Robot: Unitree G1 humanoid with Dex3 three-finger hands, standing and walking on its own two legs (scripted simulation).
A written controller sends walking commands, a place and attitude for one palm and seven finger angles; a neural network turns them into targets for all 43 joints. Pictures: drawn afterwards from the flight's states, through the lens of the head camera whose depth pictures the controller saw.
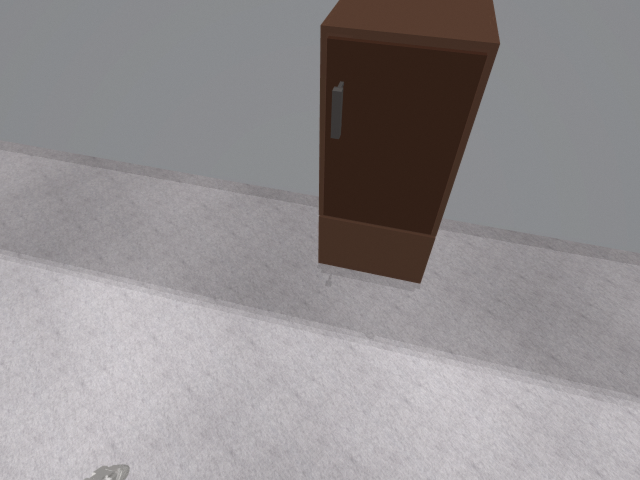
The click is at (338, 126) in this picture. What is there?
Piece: cupboard door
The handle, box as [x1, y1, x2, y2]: [331, 81, 343, 138]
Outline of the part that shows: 342,81 340,81 337,87 334,86 332,90 331,137 338,138 340,135 343,85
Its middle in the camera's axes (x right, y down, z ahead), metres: +0.05 -0.35 +1.04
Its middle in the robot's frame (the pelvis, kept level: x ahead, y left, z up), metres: +1.01 +0.00 -0.04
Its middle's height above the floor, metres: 0.73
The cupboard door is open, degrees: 0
